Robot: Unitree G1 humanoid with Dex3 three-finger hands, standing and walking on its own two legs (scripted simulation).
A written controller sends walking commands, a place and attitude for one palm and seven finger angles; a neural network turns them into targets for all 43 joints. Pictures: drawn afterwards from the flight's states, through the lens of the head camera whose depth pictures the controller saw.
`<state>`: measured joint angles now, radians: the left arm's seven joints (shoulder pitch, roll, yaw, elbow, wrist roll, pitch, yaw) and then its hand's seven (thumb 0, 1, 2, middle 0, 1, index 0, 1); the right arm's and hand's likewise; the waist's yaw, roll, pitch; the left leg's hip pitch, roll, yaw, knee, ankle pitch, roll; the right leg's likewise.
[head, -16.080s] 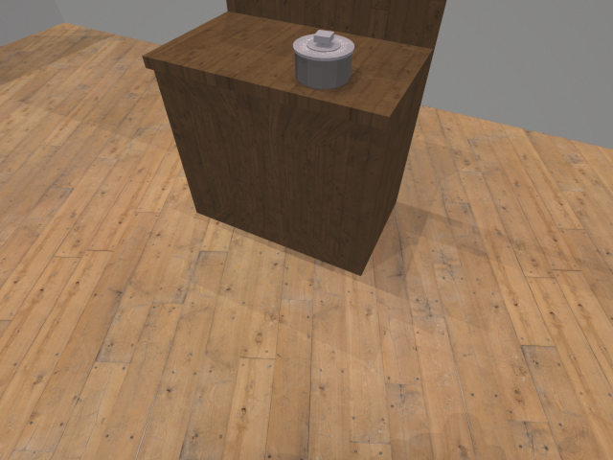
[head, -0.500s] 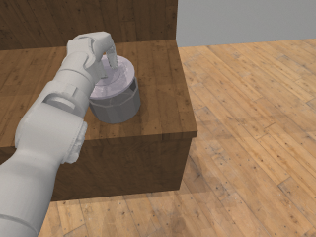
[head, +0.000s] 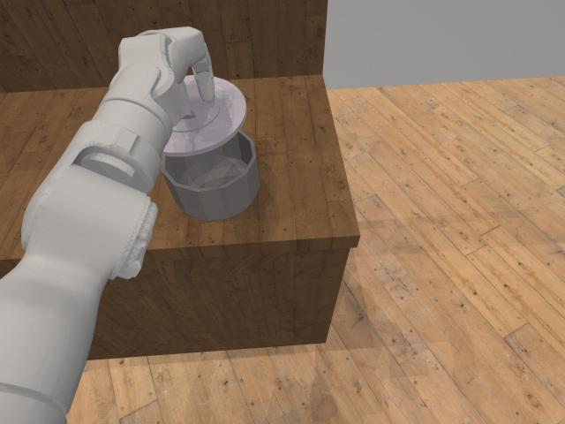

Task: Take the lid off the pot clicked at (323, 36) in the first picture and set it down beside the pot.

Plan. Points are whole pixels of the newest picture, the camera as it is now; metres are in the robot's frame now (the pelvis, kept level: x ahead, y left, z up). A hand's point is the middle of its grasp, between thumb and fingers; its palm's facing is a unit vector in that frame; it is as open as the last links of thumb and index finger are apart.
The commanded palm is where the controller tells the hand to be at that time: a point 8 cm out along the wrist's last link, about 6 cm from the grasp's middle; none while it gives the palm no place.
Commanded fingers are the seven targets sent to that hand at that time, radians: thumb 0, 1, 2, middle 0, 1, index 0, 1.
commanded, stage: lift the lid straight up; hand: left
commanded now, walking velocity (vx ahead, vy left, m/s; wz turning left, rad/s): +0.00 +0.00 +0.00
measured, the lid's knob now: (183, 97) +0.54 +0.09 +0.18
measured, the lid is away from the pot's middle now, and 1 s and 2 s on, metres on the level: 0.01 0.01 0.15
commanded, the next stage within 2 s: move the lid sideways beside the pot in 0.78 s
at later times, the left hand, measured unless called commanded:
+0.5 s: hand (172, 66) +0.52 +0.09 +0.24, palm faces -0.31 -0.07 -0.95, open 6.6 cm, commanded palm +0.52 +0.09 +0.31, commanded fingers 0.00 0.64 0.98 -0.71 -1.08 -0.89 -1.15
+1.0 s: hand (176, 57) +0.51 +0.08 +0.25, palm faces -0.28 -0.08 -0.96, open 6.6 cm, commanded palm +0.52 +0.10 +0.32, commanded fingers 0.00 0.64 0.98 -0.71 -1.08 -0.89 -1.15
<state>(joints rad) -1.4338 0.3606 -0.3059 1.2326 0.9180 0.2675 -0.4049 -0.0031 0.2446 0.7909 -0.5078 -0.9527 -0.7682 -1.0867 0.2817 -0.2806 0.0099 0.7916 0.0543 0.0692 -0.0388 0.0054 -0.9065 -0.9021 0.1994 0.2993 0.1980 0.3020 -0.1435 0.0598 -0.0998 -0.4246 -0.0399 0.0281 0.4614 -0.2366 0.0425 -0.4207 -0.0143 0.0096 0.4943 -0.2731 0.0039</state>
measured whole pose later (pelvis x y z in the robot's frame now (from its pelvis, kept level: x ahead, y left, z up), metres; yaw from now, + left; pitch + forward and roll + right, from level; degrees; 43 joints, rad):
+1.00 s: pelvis +0.00 +0.00 +0.00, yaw +0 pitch +12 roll +1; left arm -1.56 0.39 -0.26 1.27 0.97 0.32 -0.46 0.00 0.24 0.80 -0.51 -0.95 -0.78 -1.09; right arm 0.25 -0.29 0.02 0.77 0.06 0.08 -0.05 0.01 -0.91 -0.90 0.20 0.30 0.20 0.30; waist -0.16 0.06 -0.11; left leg -0.44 -0.03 0.03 0.46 -0.23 0.04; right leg -0.44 -0.01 0.01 0.49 -0.27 0.00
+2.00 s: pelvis -0.01 +0.01 +0.00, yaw +0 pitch +12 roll -1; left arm -1.49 0.65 -0.26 1.24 0.99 0.18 -0.53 -0.01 0.25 0.80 -0.51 -0.95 -0.79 -1.09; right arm 0.27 -0.29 0.02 0.77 0.09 0.12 -0.06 0.01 -0.91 -0.90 0.20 0.30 0.20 0.30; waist -0.15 0.03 -0.10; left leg -0.48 -0.03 0.01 0.51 -0.24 0.05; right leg -0.44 0.00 0.00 0.48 -0.25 0.01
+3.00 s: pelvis +0.00 +0.01 +0.00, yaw +0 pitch +14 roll -2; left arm -1.47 0.84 -0.20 1.23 1.03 0.10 -0.56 -0.01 0.25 0.80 -0.50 -0.95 -0.79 -1.10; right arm 0.28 -0.29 0.03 0.76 0.10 0.14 -0.08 0.00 -0.90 -0.90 0.20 0.30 0.20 0.30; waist -0.14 0.04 -0.10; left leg -0.52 -0.02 0.01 0.55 -0.27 0.05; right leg -0.46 0.01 -0.01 0.47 -0.25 0.02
